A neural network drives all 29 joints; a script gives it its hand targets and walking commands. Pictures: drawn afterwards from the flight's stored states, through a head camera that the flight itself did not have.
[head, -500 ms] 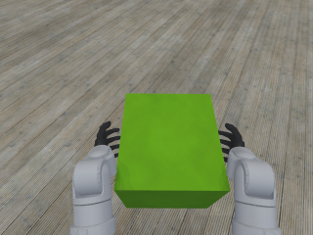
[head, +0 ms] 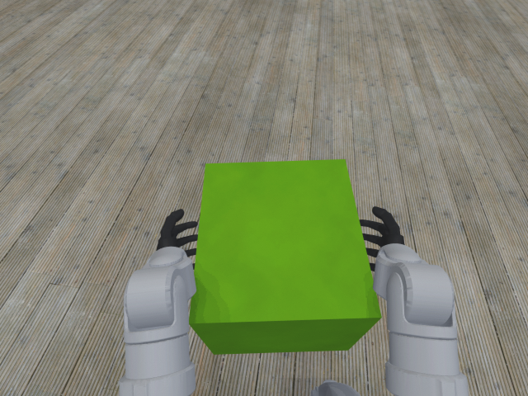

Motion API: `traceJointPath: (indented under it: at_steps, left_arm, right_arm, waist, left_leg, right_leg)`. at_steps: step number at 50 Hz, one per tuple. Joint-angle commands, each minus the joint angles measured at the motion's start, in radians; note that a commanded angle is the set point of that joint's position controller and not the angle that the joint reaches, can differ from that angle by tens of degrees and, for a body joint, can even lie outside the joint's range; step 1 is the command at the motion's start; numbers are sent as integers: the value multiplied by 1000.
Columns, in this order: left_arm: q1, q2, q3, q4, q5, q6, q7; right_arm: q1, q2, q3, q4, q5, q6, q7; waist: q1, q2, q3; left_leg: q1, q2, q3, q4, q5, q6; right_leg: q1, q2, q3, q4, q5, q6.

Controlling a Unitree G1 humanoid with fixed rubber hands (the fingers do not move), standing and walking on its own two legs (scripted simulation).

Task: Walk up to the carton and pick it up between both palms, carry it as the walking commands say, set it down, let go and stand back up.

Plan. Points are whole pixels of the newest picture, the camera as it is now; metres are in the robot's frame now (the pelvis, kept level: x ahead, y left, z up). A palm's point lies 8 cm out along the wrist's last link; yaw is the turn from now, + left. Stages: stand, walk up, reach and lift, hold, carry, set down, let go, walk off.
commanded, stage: carry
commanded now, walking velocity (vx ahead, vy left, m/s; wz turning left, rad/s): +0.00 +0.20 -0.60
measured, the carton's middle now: (278, 258) +0.33 +0.02 +0.00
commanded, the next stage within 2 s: none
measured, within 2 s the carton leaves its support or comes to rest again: neither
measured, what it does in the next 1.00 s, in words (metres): steps to the left, turning right: right foot, then left foot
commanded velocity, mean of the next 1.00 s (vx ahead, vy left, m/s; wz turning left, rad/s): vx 0.00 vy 0.20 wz -0.60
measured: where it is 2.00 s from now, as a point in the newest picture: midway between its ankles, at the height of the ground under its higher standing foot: outside the picture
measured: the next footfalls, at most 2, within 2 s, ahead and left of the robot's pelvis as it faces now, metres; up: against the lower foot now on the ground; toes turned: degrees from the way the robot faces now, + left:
right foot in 0.20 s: -0.01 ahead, -0.07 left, +0.00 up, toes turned -16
left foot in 0.52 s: +0.05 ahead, +0.23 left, +0.00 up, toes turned -13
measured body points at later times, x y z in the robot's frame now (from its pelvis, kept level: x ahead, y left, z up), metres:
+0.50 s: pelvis -0.05 +0.11 +0.00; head -0.02 +0.11 +0.45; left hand +0.29 +0.16 +0.07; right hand +0.19 -0.13 +0.07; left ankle +0.01 +0.24 -0.72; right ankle -0.05 -0.06 -0.73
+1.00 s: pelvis -0.06 +0.22 +0.00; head -0.04 +0.20 +0.45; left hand +0.27 +0.16 +0.07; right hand +0.08 -0.08 +0.06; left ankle +0.03 +0.33 -0.67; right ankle -0.11 +0.10 -0.73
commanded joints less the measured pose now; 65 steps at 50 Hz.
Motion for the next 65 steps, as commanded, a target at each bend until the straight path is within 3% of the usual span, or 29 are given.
traceJointPath:
  at_steps: [1,7,9,10,11,12,14,17,24,25,26,27,28,31,37,39,40,41,42,43,45,47,52,55,56,57,58,60,65]
  left_arm:
    - [-613,-1030,-789,-62,-506,0,-436]
    - [-516,-979,-746,-22,-501,20,-432]
    - [-470,-974,-723,19,-477,24,-438]
    - [-440,-974,-712,40,-468,24,-443]
    - [-429,-942,-696,50,-450,14,-451]
    - [-443,-972,-691,59,-455,12,-459]
    - [-463,-1001,-685,49,-444,5,-459]
    - [-521,-1009,-688,-30,-444,-17,-441]
    - [-452,-963,-706,-33,-413,-9,-415]
    - [-447,-959,-710,-26,-413,-8,-416]
    - [-434,-959,-713,-17,-410,-7,-419]
    - [-485,-954,-734,-42,-426,-2,-420]
    - [-531,-959,-740,-33,-435,0,-421]
    - [-613,-1029,-790,-50,-490,-7,-434]
    - [-539,-989,-755,-18,-500,12,-433]
    - [-485,-981,-731,26,-477,18,-439]
    - [-460,-979,-718,51,-466,18,-443]
    - [-430,-957,-704,66,-449,11,-450]
    - [-427,-978,-696,71,-449,5,-459]
    - [-459,-992,-696,58,-456,5,-462]
    - [-486,-1012,-687,38,-437,-7,-457]
    - [-527,-1014,-690,-22,-441,-23,-445]
    - [-458,-981,-693,-19,-409,-19,-418]
    - [-463,-969,-702,-2,-404,-14,-414]
    - [-447,-971,-705,12,-400,-13,-415]
    - [-452,-973,-715,13,-405,-12,-416]
    - [-538,-970,-734,-3,-422,-9,-413]
    - [-600,-1017,-768,-16,-450,-13,-419]
    - [-613,-1031,-777,-2,-484,-3,-423]
  right_arm:
    - [-489,1022,656,-97,425,-14,397]
    - [-387,983,652,-71,402,-4,373]
    - [-367,960,657,-48,392,-1,371]
    - [-387,950,662,-47,394,-2,372]
    - [-403,947,678,-51,391,-1,373]
    - [-471,967,706,-70,404,-7,372]
    - [-532,990,728,-104,447,-14,383]
    - [-593,1020,746,-158,492,-13,389]
    - [-473,1000,709,-81,481,7,398]
    - [-462,1000,701,-71,473,7,401]
    - [-448,1002,692,-58,465,6,404]
    - [-444,995,683,-34,464,1,405]
    - [-412,1014,668,-6,440,-1,403]
    - [-491,1034,661,-85,421,-20,402]
    - [-410,996,656,-78,397,-12,375]
    - [-380,975,657,-46,383,-7,371]
    - [-391,966,660,-38,383,-7,371]
    - [-395,961,670,-29,377,-6,371]
    - [-459,978,699,-59,389,-11,371]
    - [-513,992,721,-80,419,-16,374]
    - [-561,1013,730,-106,451,-19,386]
    - [-603,1031,746,-150,482,-19,387]
    - [-515,1006,719,-88,483,0,389]
    - [-491,1005,708,-65,471,3,397]
    - [-480,1005,699,-48,462,4,402]
    - [-461,994,690,-21,459,2,406]
    - [-440,1002,673,19,444,0,406]
    - [-482,1015,661,-27,434,-9,412]
    - [-500,989,645,-64,414,-12,402]
  waist:
    - [-15,216,-255]
    - [-22,240,-337]
    - [-2,171,-333]
    - [11,69,-308]
    - [5,-257,-318]
    - [8,-236,-331]
    - [11,-76,-322]
    - [5,-114,-298]
    - [-4,-183,-337]
    - [-12,-138,-349]
    - [-12,49,-355]
    - [-12,432,-344]
    - [-16,411,-334]
    - [-16,217,-261]
    - [-24,240,-334]
    - [-1,180,-335]
    - [8,85,-312]
    - [5,-196,-318]
    - [4,-272,-340]
    - [8,-149,-339]
    - [7,-70,-310]
    - [5,-106,-303]
    - [15,-174,-343]
    - [-14,-142,-360]
    - [-12,1,-372]
    - [-5,335,-363]
    - [-16,425,-376]
    - [-15,269,-316]
    - [-25,265,-321]
  left_leg:
    - [168,207,-109,-252,187,111]
    - [308,239,-57,-108,463,168]
    - [237,217,-10,6,452,96]
    - [38,200,-8,95,322,16]
    - [-263,66,26,239,-92,-75]
    - [-332,23,-71,401,-317,-90]
    - [-323,31,-132,508,-232,-107]
    - [-255,20,-99,424,-101,-119]
    - [42,-81,-13,-62,-68,-83]
    - [178,-60,-17,-191,-27,-68]
    - [320,102,-184,-282,3,-34]
    - [350,331,-424,-302,205,100]
    - [292,355,-383,-264,312,171]
    - [152,229,-156,-251,199,115]
    - [286,234,-69,-121,416,159]
    - [244,216,-23,-5,451,101]
    - [75,197,-12,86,356,27]
    - [-227,92,20,236,15,-73]
    - [-334,14,-54,373,-310,-93]
    - [-338,23,-118,484,-285,-105]
    - [-322,37,-131,523,-182,-114]
    - [-276,27,-106,458,-97,-123]
    - [-126,-27,-69,210,-109,-108]
    - [131,-65,1,-165,13,-84]
    - [268,50,-127,-241,52,-61]
    - [375,299,-415,-255,421,33]
    - [300,348,-423,-227,529,130]
    - [172,274,-305,-224,416,108]
    - [209,207,-206,-223,281,102]
  right_leg:
    - [5,-18,-74,113,60,2]
    - [175,34,-161,-334,28,-23]
    - [328,-13,-117,-644,262,-30]
    - [497,-131,45,-704,362,-48]
    - [659,-439,476,-639,948,-182]
    - [685,-443,475,-603,1131,-252]
    - [617,-349,319,-601,889,-217]
    - [505,-221,188,-606,665,-156]
    - [383,-178,218,-534,583,-102]
    - [302,-137,183,-469,511,-65]
    - [140,-62,92,-311,322,-25]
    - [-95,85,-60,-117,-124,21]
    - [-84,9,-28,97,-178,2]
    - [-3,-23,-50,143,35,-8]
    - [169,35,-159,-300,16,-15]
    - [308,2,-131,-626,241,-27]
    - [465,-102,11,-707,329,-40]
    - [646,-400,404,-639,896,-146]
    - [682,-455,490,-602,1149,-244]
    - [678,-397,389,-572,1098,-238]
    - [584,-306,275,-599,820,-183]
    - [518,-225,194,-610,652,-154]
    - [469,-215,218,-589,610,-149]
    - [346,-127,138,-457,530,-76]
    - [218,-81,85,-332,391,-36]
    - [-25,43,-4,-196,17,22]
    - [-5,17,18,-26,-152,13]
    - [59,-1,4,46,-36,-4]
    - [170,29,-98,-243,20,11]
